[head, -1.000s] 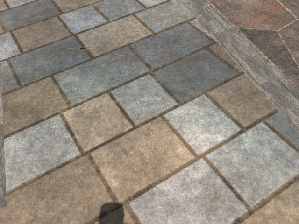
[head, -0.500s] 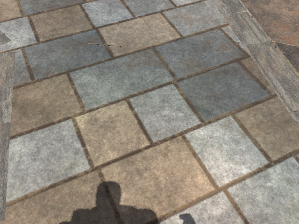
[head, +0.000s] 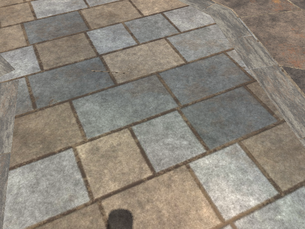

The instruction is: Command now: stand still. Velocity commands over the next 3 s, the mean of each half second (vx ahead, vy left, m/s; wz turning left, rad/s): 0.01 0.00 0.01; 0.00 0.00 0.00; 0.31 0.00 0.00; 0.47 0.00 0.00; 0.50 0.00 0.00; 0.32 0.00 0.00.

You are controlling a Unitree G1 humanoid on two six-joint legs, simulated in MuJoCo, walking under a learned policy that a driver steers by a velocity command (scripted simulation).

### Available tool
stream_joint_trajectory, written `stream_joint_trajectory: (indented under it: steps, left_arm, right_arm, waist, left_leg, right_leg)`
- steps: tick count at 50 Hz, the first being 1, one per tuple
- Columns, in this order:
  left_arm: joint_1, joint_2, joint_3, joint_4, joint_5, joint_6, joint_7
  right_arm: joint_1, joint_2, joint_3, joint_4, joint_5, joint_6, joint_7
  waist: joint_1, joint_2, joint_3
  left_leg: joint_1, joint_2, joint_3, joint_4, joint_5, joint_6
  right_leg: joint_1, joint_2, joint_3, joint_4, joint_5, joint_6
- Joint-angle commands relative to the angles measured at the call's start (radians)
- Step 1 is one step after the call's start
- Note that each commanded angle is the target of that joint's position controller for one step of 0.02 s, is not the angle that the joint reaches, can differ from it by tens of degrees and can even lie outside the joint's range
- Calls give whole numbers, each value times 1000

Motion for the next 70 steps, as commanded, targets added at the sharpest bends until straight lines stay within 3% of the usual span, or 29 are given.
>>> stream_joint_trajectory:
  steps: [1, 24, 49, 50, 52, 54, 56, 59, 61, 62, 63, 64, 65, 66, 67, 69, 70]
  left_arm:
    - [1, 121, 26, -21, -2, -6, 3]
    - [43, 99, 20, 103, -1, 6, 17]
    - [146, 56, 6, 148, -4, 5, 20]
    - [167, 45, 4, 159, -4, 7, 21]
    - [171, 75, 16, 155, -16, 10, 27]
    - [177, 83, 21, 139, -21, -3, 27]
    - [223, 95, 29, 140, -29, -27, 19]
    - [276, 149, 52, 143, -35, -45, 7]
    - [195, 145, 50, 105, -36, -49, 3]
    - [128, 143, 48, 78, -42, -47, -1]
    - [67, 126, 44, 48, -45, -50, -3]
    - [24, 63, 30, 18, -45, -65, -5]
    - [19, 44, 23, -15, -39, -88, -3]
    - [20, 81, 33, -12, -46, -102, -10]
    - [45, 72, 31, -1, -53, -110, -22]
    - [18, 86, 42, -5, -41, -117, -31]
    - [7, 84, 46, -12, -34, -113, -36]
  right_arm:
    - [-7, -95, -21, -19, 2, -7, -8]
    - [-8, -85, -8, 164, 5, -4, -21]
    - [69, -52, 15, 226, 8, -8, -24]
    - [90, -42, 18, 236, 7, -7, -25]
    - [99, -65, 8, 234, 19, -5, -29]
    - [87, -60, 7, 214, 22, -22, -27]
    - [73, -38, 9, 198, 25, -53, -16]
    - [41, 5, 17, 166, 32, -89, 7]
    - [92, 5, 15, 177, 38, -102, 14]
    - [175, 6, 13, 205, 42, -105, 13]
    - [274, -30, -1, 243, 36, -105, 10]
    - [419, -127, -31, 281, 36, -108, 8]
    - [514, -214, -49, 285, 30, -118, 21]
    - [446, -132, -23, 266, 13, -130, 22]
    - [383, -89, -10, 239, 12, -136, 25]
    - [316, -65, 6, 212, 16, -129, 35]
    - [325, -39, 16, 212, 11, -118, 33]
  waist:
    - [4, 4, -57]
    - [0, 3, -3]
    - [-3, 3, 20]
    - [-4, 2, -5]
    - [-3, -7, 40]
    - [2, -18, 113]
    - [21, -53, 116]
    - [27, -173, 104]
    - [-29, -156, 120]
    - [-79, -145, 126]
    - [-117, -75, 117]
    - [-158, 158, 77]
    - [-174, 329, 31]
    - [-120, 168, 53]
    - [-84, 107, 66]
    - [-52, 53, 74]
    - [-46, 64, 65]
  left_leg:
    - [64, 47, -46, -59, 241, 26]
    - [53, 43, -28, -103, 145, 16]
    - [23, 37, -18, -113, 105, 14]
    - [32, 27, -7, -115, 9, 16]
    - [-33, 0, 10, -82, -313, 40]
    - [-122, 19, -16, -64, -431, 67]
    - [-183, 26, -16, 3, -354, 72]
    - [-228, 11, 49, 205, -165, 71]
    - [-115, 20, 50, 127, -181, 104]
    - [34, 13, 53, -8, -160, 116]
    - [189, 40, -12, -84, -104, 117]
    - [349, 193, -294, -217, -208, 179]
    - [454, 387, -649, -327, -151, 284]
    - [448, 407, -649, -305, -88, 285]
    - [434, 373, -537, -295, -16, 255]
    - [406, 313, -346, -312, 172, 200]
    - [373, 278, -269, -324, 253, 180]
  right_leg:
    - [0, -40, 40, -89, 230, -29]
    - [3, -10, 16, -137, 139, -24]
    - [-18, -1, 12, -146, 108, -27]
    - [-9, 9, 3, -149, 11, -30]
    - [-63, 22, 6, -134, -306, -61]
    - [-121, -20, 72, -153, -457, -102]
    - [-72, -89, 176, -187, -467, -147]
    - [-21, -271, 452, -335, -519, -246]
    - [-115, -256, 406, -324, -459, -226]
    - [-204, -202, 319, -274, -400, -188]
    - [-302, -124, 208, -148, -262, -140]
    - [-460, 14, -1, 188, -90, -67]
    - [-618, 69, -26, 475, -203, -47]
    - [-700, 17, 59, 655, -210, -65]
    - [-732, -17, 79, 720, -127, -86]
    - [-746, -76, 51, 680, 11, -96]
    - [-707, -92, 31, 649, 50, -90]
